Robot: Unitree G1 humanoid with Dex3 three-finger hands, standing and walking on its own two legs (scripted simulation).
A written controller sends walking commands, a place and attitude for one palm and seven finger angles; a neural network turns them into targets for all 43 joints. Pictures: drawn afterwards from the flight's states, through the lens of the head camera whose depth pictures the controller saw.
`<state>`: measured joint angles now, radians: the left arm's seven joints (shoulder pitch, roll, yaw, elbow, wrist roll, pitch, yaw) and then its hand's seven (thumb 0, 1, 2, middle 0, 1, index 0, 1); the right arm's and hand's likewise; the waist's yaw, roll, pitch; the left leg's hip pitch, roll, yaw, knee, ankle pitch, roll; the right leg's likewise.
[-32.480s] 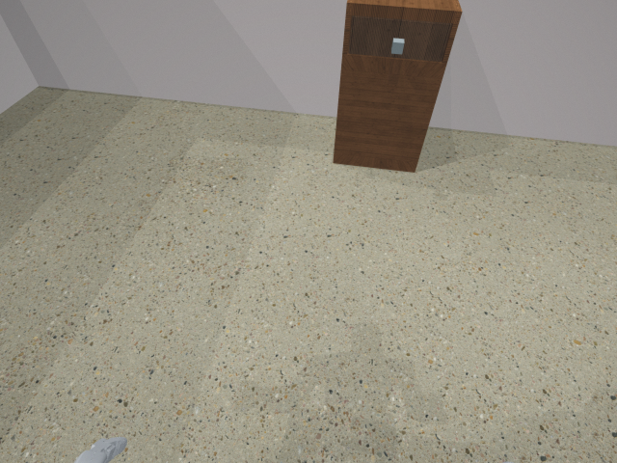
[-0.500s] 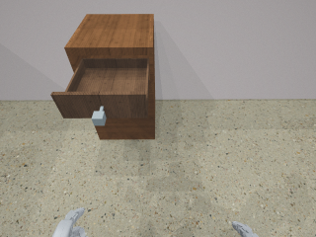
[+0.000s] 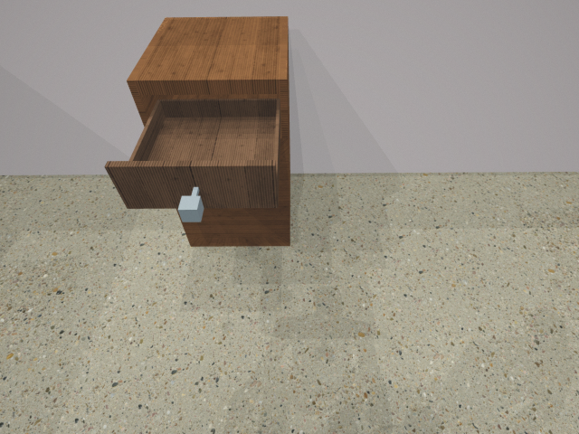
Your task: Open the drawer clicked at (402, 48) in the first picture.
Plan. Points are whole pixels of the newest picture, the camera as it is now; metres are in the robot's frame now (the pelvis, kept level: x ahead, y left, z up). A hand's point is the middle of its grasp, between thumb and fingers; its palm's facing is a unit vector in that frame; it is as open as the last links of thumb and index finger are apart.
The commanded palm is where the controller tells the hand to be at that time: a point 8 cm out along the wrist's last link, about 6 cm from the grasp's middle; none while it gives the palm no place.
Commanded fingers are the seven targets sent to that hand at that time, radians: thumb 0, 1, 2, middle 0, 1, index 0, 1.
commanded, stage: let the arm hang, fingers relaxed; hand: left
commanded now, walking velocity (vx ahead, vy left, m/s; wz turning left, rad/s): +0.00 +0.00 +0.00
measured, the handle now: (193, 202) +0.61 +0.26 -0.12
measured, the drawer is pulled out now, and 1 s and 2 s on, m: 0.30 0.30 0.30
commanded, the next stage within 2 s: look to check the result in 0.38 s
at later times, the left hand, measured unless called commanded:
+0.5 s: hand out of the picture +0.01 +0.17 -0.17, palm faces +0.00 -0.98 -0.21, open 7.4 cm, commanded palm none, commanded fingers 0.00 0.90 0.90 -0.20 -0.30 -0.20 -0.30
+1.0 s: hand out of the picture +0.03 +0.17 -0.17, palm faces +0.00 -0.97 -0.22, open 7.4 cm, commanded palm none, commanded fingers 0.00 0.90 0.90 -0.20 -0.30 -0.20 -0.30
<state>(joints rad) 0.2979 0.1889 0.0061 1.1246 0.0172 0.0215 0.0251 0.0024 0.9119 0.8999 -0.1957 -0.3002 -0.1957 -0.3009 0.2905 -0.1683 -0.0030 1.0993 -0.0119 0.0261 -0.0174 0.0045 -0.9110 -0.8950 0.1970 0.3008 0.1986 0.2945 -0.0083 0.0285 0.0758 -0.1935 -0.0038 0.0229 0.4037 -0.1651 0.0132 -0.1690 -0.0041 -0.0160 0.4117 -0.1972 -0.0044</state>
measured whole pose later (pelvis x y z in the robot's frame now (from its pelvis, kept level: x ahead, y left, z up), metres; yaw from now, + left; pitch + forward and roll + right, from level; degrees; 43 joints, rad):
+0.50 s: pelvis +0.00 -0.01 +0.00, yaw +0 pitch -2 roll +0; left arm 0.26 0.15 0.01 1.13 0.02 0.00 0.03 0.00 0.91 0.90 -0.20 -0.30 -0.20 -0.30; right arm 0.30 -0.14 -0.02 1.13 -0.01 0.01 -0.02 0.00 -0.91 -0.89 0.20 0.30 0.20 0.29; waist -0.02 0.01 0.07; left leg -0.19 0.00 0.03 0.39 -0.17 0.00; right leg -0.17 0.00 -0.01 0.42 -0.21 -0.01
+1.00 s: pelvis +0.01 -0.02 +0.00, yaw -1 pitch -2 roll +0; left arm 0.23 0.17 0.01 1.13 0.02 0.00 0.03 0.00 0.91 0.90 -0.20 -0.30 -0.20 -0.30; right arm 0.24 -0.16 -0.02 1.12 -0.01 0.01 -0.02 0.00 -0.91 -0.90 0.20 0.30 0.20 0.29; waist -0.01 0.01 0.08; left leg -0.16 0.02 0.03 0.38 -0.17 -0.01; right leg -0.15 0.02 -0.01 0.39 -0.21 -0.03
